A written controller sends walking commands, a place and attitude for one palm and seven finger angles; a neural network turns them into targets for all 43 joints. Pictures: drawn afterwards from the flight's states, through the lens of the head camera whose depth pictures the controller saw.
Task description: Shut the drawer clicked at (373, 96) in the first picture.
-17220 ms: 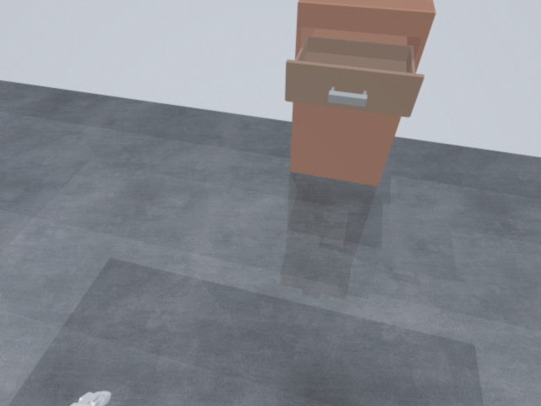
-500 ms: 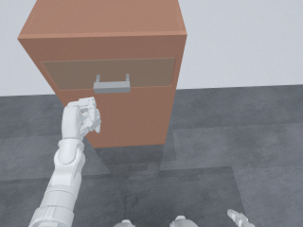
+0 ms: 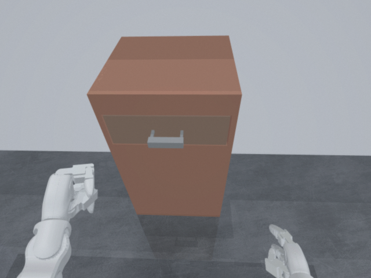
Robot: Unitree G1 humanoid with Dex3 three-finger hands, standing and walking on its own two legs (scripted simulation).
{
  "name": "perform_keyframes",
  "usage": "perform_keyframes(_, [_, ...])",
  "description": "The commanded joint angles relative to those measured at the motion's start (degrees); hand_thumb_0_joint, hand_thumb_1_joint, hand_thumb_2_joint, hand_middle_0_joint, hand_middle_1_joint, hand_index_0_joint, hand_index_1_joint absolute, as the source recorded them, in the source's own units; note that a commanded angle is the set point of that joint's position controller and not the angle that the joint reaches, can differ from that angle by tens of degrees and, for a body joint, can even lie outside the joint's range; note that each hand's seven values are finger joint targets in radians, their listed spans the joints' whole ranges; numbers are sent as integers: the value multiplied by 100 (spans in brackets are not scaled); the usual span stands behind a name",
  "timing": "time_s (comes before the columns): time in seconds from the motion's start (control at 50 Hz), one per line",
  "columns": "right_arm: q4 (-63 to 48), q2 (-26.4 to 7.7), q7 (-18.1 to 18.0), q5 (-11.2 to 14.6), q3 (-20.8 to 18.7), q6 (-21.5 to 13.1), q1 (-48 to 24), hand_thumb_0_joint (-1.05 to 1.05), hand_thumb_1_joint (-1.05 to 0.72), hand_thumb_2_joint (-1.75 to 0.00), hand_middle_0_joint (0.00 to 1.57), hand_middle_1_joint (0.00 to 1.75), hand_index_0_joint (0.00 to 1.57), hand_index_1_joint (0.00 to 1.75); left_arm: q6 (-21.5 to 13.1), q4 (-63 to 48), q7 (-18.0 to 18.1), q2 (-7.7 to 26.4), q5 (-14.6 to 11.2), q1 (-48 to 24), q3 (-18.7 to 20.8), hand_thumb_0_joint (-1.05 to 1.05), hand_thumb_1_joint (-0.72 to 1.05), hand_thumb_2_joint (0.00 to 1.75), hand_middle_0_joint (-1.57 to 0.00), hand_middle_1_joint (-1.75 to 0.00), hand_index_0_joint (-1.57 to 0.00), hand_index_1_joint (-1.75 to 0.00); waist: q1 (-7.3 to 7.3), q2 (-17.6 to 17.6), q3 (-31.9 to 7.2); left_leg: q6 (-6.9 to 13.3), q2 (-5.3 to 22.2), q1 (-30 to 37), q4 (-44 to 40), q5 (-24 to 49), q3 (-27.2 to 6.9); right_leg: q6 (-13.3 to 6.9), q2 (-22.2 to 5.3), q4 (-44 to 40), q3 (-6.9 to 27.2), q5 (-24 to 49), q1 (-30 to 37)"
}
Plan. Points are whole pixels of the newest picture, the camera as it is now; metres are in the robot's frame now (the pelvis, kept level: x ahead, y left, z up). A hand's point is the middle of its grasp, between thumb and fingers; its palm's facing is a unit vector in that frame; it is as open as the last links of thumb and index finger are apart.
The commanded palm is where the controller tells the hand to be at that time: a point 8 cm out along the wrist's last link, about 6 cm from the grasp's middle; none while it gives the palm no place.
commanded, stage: draw the hand back to the body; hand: left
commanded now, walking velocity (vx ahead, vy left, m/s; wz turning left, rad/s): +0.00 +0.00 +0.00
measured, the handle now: (166, 137) +0.57 +0.13 -0.08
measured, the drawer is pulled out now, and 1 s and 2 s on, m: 0.00 0.00 0.00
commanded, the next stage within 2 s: step back with the hand held close in 0.46 s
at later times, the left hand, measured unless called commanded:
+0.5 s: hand (37, 213) +0.17 +0.24 +0.16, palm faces +0.41 -0.83 -0.39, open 3.2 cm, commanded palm +0.12 +0.28 +0.18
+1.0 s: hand (27, 223) +0.15 +0.25 +0.16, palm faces +0.29 -0.81 -0.51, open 3.2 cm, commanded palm +0.10 +0.30 +0.18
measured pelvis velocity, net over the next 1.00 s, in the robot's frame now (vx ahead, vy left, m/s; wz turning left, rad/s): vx -0.04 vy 0.02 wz -0.03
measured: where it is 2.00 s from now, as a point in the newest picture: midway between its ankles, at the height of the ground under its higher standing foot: outside the picture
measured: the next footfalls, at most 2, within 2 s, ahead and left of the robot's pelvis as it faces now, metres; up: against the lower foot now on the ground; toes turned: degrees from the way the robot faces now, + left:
none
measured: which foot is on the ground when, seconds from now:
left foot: down 0.00-1.00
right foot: down 0.00-1.00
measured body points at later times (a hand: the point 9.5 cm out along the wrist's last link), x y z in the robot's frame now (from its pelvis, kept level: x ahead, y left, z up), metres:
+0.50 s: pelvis -0.01 +0.00 +0.00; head -0.03 -0.02 +0.45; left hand +0.14 +0.29 +0.18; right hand +0.18 -0.21 -0.08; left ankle -0.05 +0.09 -0.74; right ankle -0.01 -0.11 -0.74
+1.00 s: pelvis -0.04 +0.02 +0.00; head -0.02 +0.01 +0.45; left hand +0.13 +0.30 +0.19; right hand +0.12 -0.24 -0.08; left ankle -0.05 +0.09 -0.74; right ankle -0.01 -0.11 -0.74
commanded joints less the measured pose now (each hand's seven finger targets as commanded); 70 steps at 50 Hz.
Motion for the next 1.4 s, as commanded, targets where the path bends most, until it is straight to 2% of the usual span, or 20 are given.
perform_keyframes(0.0, [-785,-583,-33,-33,-262,-408,-579,0,-90,-90,20,30,20,30,-373,-1921,89,980,7,-446,819,0,90,90,-140,-160,-140,-160,-25,-139,-613,-45,245,131,-590,2205,-151,-136,-77,-403,102,1703,685])
perform_keyframes(0.26, [-638,-589,11,-49,-383,-833,-592,0,-90,-90,20,30,20,30,-600,-3184,143,1405,-46,1175,1869,0,90,90,-140,-160,-140,-160,174,62,-339,-82,295,104,-642,2143,-192,-139,-42,-543,161,1544,752])
perform_keyframes(0.3, [-554,-591,20,-58,-381,-851,-517,0,-90,-90,20,30,20,30,-603,-2885,114,1048,-35,1169,1569,0,90,90,-140,-160,-140,-160,72,-167,12,-76,311,13,-685,1957,-195,-121,-59,-552,112,1351,543])
perform_keyframes(0.34, [-538,-633,1,-54,-417,-847,-504,0,-90,-90,20,30,20,30,-607,-2759,121,1021,-12,1042,1528,0,90,90,-140,-160,-140,-160,50,-354,139,-31,314,-24,-703,1682,-189,-106,-61,-591,118,1125,430])
perform_keyframes(0.44, [-541,-619,-38,-73,-412,-934,-507,0,-90,-90,20,30,20,30,-704,-2992,179,1211,23,913,1671,0,90,90,-140,-160,-140,-160,128,-64,-213,-41,271,30,-757,1517,-236,-136,-83,-540,155,970,622])
perform_keyframes(0.56, [-514,-604,-47,-78,-390,-1029,-562,0,-90,-90,20,30,20,30,-710,-3039,181,1273,23,887,1727,0,90,90,-140,-160,-140,-160,155,95,-9,-70,264,-34,-770,1523,-238,-162,-47,-631,213,1019,625])
perform_keyframes(0.58, [-638,-785,-41,-86,-442,-893,-530,0,-90,-90,20,30,20,30,-1004,-3301,225,1894,23,285,2457,0,90,90,-140,-160,-140,-160,-191,-59,600,87,342,-578,-723,829,-320,-150,-332,-1003,989,991,-20])
perform_keyframes(0.6, [-506,-678,-36,-113,-465,-799,-436,0,-90,-90,20,30,20,30,-1039,-2686,194,1438,49,907,2182,0,90,90,-140,-160,-140,-160,-200,-359,550,90,293,-493,-628,709,-371,-175,-457,-1146,1027,739,-142])
perform_keyframes(0.64, [-546,-713,19,-143,-520,-667,-434,0,-90,-90,20,30,20,30,-1129,-2689,152,1113,88,1388,1859,0,90,90,-140,-160,-140,-160,-235,-410,261,94,323,-364,-575,958,-337,-160,-497,-1131,981,862,-146])
perform_keyframes(0.76, [-726,-732,-2,-123,-645,-467,-504,0,-90,-90,20,30,20,30,-1324,-3092,216,1379,62,2009,2137,0,90,90,-140,-160,-140,-160,-162,-79,-864,39,413,-480,-627,2437,-353,-63,-418,-333,548,2560,741])
perform_keyframes(0.84, [-826,-697,-22,-65,-722,-356,-486,0,-90,-90,20,30,20,30,-1345,-3184,245,1504,18,2264,2318,0,90,90,-140,-160,-140,-160,-164,-253,-1087,12,466,-637,-503,2855,-348,-4,-406,-63,520,3041,832])
perform_keyframes(0.88, [-869,-714,-43,-54,-737,-343,-480,0,-90,-90,20,30,20,30,-1344,-3304,243,1520,19,2246,2309,0,90,90,-140,-160,-140,-160,-159,-121,-1097,-10,501,-698,-520,3077,-401,16,-352,99,477,3078,819])
perform_keyframes(0.96, [-888,-776,-67,-73,-762,-359,-492,0,-90,-90,20,30,20,30,-1347,-3316,235,1447,62,2136,2224,0,90,90,-140,-160,-140,-160,-165,102,-768,105,665,-1200,-817,2385,-569,96,-197,312,439,2266,709])
perform_keyframes(1.04, [-905,-793,-73,-65,-764,-402,-470,0,-90,-90,20,30,20,30,-1352,-3169,268,1377,164,1995,2208,0,90,90,-140,-160,-140,-160,-204,-58,-356,324,777,-2285,-1100,625,-670,120,-165,562,573,1675,973])
perform_keyframes(1.12, [-941,-805,-73,-53,-762,-465,-397,0,-90,-90,20,30,20,30,-1433,-3232,310,1362,258,1824,2197,0,90,90,-140,-160,-140,-160,-274,-297,-90,408,660,-2993,-1047,-1043,-745,70,-239,327,845,987,955])
perform_keyframes(1.18, [-930,-798,-62,-80,-763,-534,-313,0,-90,-90,20,30,20,30,-1524,-3452,344,1426,279,1755,2225,0,90,90,-140,-160,-140,-160,-317,-450,-149,350,486,-2675,-720,-1192,-709,-19,-380,-145,1071,352,454])
perform_keyframes(1.24, [-901,-811,-47,-98,-760,-593,-284,0,-90,-90,20,30,20,30,-1618,-3507,385,1414,282,1843,2227,0,90,90,-140,-160,-140,-160,-347,-207,-196,365,580,-2558,-855,-1233,-807,11,-284,-124,922,97,271])
perform_keyframes(1.32, [-918,-823,-98,-99,-753,-694,-337,0,-90,-90,20,30,20,30,-1681,-3509,419,1415,378,1854,2366,0,90,90,-140,-160,-140,-160,-261,487,-312,569,1081,-3665,-1640,-1767,-1253,179,144,1200,509,1017,1449])
perform_keyframes(1.34, [-922,-816,-99,-98,-767,-723,-313,0,-90,-90,20,30,20,30,-1687,-3491,419,1434,393,1861,2415,0,90,90,-140,-160,-140,-160,-252,469,-327,601,1093,-3839,-1578,-1752,-1261,188,174,1317,565,1190,1590])
perform_keyframes(1.38, [-915,-791,-103,-90,-794,-746,-308,0,-90,-90,20,30,20,30,-1689,-3480,392,1484,365,1935,2452,0,90,90,-140,-160,-140,-160,-265,64,-318,538,940,-3533,-1227,-941,-1141,148,142,1147,669,1727,1398])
